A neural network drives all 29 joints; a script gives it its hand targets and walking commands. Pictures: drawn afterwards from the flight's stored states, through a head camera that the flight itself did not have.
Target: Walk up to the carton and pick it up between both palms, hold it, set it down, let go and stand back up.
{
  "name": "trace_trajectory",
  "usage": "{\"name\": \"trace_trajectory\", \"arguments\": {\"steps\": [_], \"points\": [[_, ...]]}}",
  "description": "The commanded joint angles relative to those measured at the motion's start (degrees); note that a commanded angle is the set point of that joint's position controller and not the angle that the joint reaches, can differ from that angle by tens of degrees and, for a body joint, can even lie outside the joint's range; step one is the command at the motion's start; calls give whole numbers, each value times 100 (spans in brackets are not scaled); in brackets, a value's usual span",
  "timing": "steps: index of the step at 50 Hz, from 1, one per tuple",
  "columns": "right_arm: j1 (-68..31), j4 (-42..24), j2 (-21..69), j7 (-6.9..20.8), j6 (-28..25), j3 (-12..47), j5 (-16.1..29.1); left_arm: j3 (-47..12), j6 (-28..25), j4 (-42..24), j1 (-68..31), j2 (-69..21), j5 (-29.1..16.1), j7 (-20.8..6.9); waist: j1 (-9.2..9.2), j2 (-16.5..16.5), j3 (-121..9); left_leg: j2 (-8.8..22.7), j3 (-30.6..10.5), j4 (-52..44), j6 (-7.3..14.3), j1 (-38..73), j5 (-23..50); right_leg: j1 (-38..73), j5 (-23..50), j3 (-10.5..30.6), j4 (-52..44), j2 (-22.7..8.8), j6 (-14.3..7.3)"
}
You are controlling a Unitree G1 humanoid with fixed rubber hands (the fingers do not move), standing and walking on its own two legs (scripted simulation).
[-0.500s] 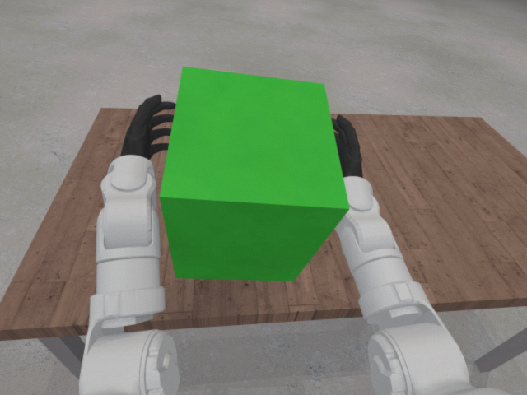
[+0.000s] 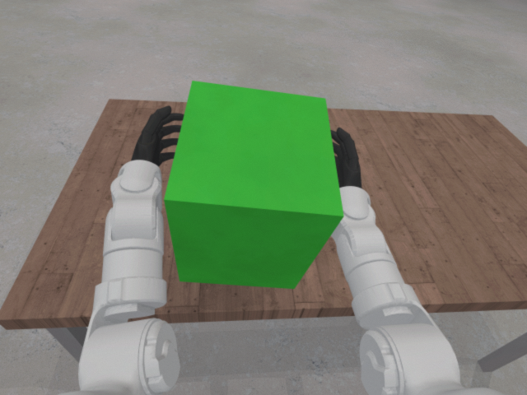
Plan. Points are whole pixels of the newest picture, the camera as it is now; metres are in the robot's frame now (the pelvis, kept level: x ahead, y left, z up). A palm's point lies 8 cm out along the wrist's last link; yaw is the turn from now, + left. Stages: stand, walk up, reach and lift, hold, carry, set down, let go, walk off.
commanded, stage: set down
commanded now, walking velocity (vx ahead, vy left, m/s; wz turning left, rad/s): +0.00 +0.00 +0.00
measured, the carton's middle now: (248, 195) +0.39 +0.01 +0.11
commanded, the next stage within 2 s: none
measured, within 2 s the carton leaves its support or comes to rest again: rests again in 1.44 s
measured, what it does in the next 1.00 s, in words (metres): stands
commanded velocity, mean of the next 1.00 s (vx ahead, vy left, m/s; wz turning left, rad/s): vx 0.00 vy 0.00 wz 0.00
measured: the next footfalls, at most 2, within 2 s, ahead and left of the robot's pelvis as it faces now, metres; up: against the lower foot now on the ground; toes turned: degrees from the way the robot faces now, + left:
none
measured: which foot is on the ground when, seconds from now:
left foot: down 0.00-1.00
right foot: down 0.00-1.00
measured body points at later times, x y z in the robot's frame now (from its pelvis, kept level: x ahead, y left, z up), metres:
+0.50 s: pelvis +0.01 +0.01 +0.00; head +0.00 +0.04 +0.45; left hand +0.43 +0.15 +0.14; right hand +0.39 -0.15 +0.13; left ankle +0.03 +0.12 -0.75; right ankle -0.03 -0.13 -0.75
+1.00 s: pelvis +0.02 +0.00 +0.00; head +0.03 +0.03 +0.45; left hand +0.44 +0.14 +0.10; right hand +0.40 -0.15 +0.10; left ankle +0.03 +0.12 -0.75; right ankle -0.03 -0.13 -0.75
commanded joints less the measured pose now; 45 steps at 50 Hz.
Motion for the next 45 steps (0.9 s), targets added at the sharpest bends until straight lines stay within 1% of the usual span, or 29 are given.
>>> {"name": "trace_trajectory", "arguments": {"steps": [1, 3, 4, 7, 8, 10, 11, 12, 14, 18, 19, 22, 25, 26, 27, 28, 29, 30, 31, 32, 34, 35, 36, 37, 38, 40, 42, 43, 45], "points": [[-3488, -1296, 2346, 725, -546, 1555, -84, -1835, -307, -24, -2816, -2635, -449, -648, -42, 502, -2200, -341, 500, 151, -129, 1256, 1400, -267, 1385, -489, -123, 367, 234], [-3420, -1190, 2355, 756, -557, 1500, -131, -1810, -361, -4, -2844, -2667, -438, -625, -43, 509, -2152, -326, 505, 121, -146, 1282, 1433, -315, 1336, -497, -131, 394, 218], [-3393, -1171, 2407, 762, -557, 1501, -140, -1776, -397, 37, -2878, -2680, -414, -618, -8, 528, -2194, -326, 504, 138, -153, 1260, 1448, -314, 1335, -481, -118, 389, 221], [-3370, -1183, 2466, 771, -617, 1469, -226, -1852, -506, 50, -2875, -2763, -465, -591, -30, 543, -2339, -319, 520, 171, -179, 1297, 1549, -346, 1349, -497, -128, 415, 200], [-3420, -1154, 2441, 777, -643, 1438, -225, -1816, -519, 145, -2838, -2790, -454, -579, -10, 555, -2322, -310, 497, 164, -180, 1300, 1576, -362, 1336, -497, -143, 416, 199], [-3320, -1095, 2491, 787, -618, 1417, -309, -1696, -563, 308, -2766, -2746, -391, -596, 41, 518, -2166, -315, 538, 123, -152, 1214, 1481, -341, 1304, -484, -154, 404, 201], [-3281, -974, 2446, 794, -612, 1310, -358, -1628, -571, 422, -2776, -2731, -348, -604, -3, 512, -2069, -315, 542, 81, -138, 1178, 1362, -374, 1212, -479, -184, 395, 200], [-3277, -962, 2496, 799, -609, 1305, -399, -1611, -605, 421, -2842, -2730, -344, -608, 17, 480, -2098, -317, 563, 71, -129, 1157, 1347, -367, 1230, -461, -188, 388, 216], [-3248, -1028, 2574, 807, -684, 1372, -405, -1722, -696, 307, -2917, -2815, -406, -577, 5, 556, -2373, -312, 555, 145, -181, 1232, 1576, -346, 1383, -494, -126, 420, 205], [-3158, -941, 2689, 790, -733, 1334, -549, -1687, -843, 526, -2837, -2869, -385, -581, -13, 517, -2444, -319, 563, 168, -163, 1195, 1676, -306, 1663, -458, -111, 386, 238], [-3159, -951, 2691, 790, -737, 1315, -555, -1722, -859, 524, -2852, -2904, -390, -575, -11, 578, -2464, -304, 550, 165, -189, 1208, 1713, -326, 1612, -475, -109, 401, 216], [-3146, -922, 2795, 792, -739, 1252, -647, -1603, -929, 666, -2881, -2884, -354, -610, 21, 494, -2418, -321, 598, 131, -152, 1112, 1612, -273, 1625, -438, -124, 380, 235], [-3048, -848, 2837, 801, -740, 1207, -744, -1545, -989, 789, -2810, -2907, -323, -625, 10, 503, -2413, -323, 587, 111, -143, 1055, 1592, -306, 1671, -444, -120, 375, 252], [-3024, -880, 2882, 795, -739, 1240, -748, -1508, -1025, 824, -2839, -2877, -304, -634, 46, 462, -2433, -315, 611, 113, -139, 1018, 1598, -251, 1776, -428, -80, 367, 260], [-3025, -787, 2846, 797, -734, 1130, -795, -1462, -1039, 887, -2859, -2858, -278, -644, 8, 517, -2343, -313, 607, 86, -138, 993, 1546, -311, 1619, -440, -130, 373, 244], [-3016, -848, 2944, 801, -752, 1198, -780, -1521, -1073, 834, -2872, -2909, -310, -642, 31, 504, -2466, -304, 606, 100, -144, 1034, 1623, -290, 1715, -427, -98, 375, 243], [-2943, -812, 2939, 800, -765, 1176, -793, -1576, -1097, 831, -2850, -2937, -330, -636, -20, 562, -2564, -303, 586, 134, -171, 1055, 1716, -311, 1814, -441, -78, 378, 241], [-2969, -775, 2972, 800, -758, 1131, -855, -1448, -1124, 988, -2852, -2887, -262, -653, 15, 516, -2473, -311, 605, 110, -141, 980, 1634, -297, 1810, -411, -104, 356, 253], [-2954, -786, 2988, 796, -768, 1139, -871, -1502, -1151, 969, -2843, -2902, -297, -659, 8, 500, -2508, -299, 608, 101, -140, 965, 1678, -291, 1906, -431, -76, 359, 265], [-2960, -795, 3021, 796, -769, 1122, -896, -1430, -1159, 1034, -2815, -2891, -258, -668, 23, 484, -2477, -307, 613, 87, -127, 923, 1630, -299, 1916, -409, -80, 351, 266], [-2859, -671, 3016, 813, -732, 1050, -931, -1288, -1182, 1082, -2807, -2819, -176, -681, 90, 520, -2334, -293, 633, 51, -114, 892, 1585, -311, 1767, -401, -89, 352, 259], [-2882, -768, 2996, 812, -757, 1034, -955, -1328, -1195, 1124, -2845, -2831, -209, -686, 72, 554, -2447, -287, 646, 58, -128, 895, 1593, -319, 1770, -409, -81, 360, 245], [-2856, -751, 3069, 805, -779, 1057, -993, -1371, -1236, 1088, -2843, -2873, -241, -689, 66, 519, -2520, -289, 661, 73, -125, 874, 1649, -310, 1886, -411, -63, 353, 259], [-2858, -788, 3085, 817, -806, 1110, -979, -1381, -1265, 1115, -2815, -2901, -251, -671, 82, 495, -2621, -278, 636, 95, -128, 912, 1727, -310, 1940, -412, -44, 366, 264], [-2796, -679, 3104, 814, -787, 1075, -1011, -1335, -1302, 1193, -2808, -2871, -221, -678, 84, 534, -2508, -281, 644, 86, -127, 864, 1699, -307, 1902, -401, -53, 358, 266], [-2835, -813, 3182, 814, -846, 1131, -1042, -1371, -1376, 1147, -2885, -2912, -254, -660, 109, 503, -2738, -273, 656, 117, -129, 868, 1765, -277, 2064, -389, -6, 354, 263], [-2822, -787, 3209, 808, -908, 1198, -1025, -1475, -1447, 1122, -2841, -2965, -289, -635, 91, 539, -2866, -250, 638, 170, -163, 935, 1978, -322, 2202, -404, 31, 374, 253], [-2740, -696, 3184, 817, -901, 1167, -1036, -1432, -1448, 1155, -2758, -2942, -251, -625, 104, 593, -2739, -241, 630, 172, -174, 947, 2013, -339, 2161, -418, 9, 376, 244], [-2656, -649, 3194, 804, -900, 1132, -1087, -1336, -1449, 1282, -2680, -2919, -199, -658, 107, 555, -2596, -252, 647, 145, -149, 847, 1924, -288, 2232, -382, 14, 349, 254]]}}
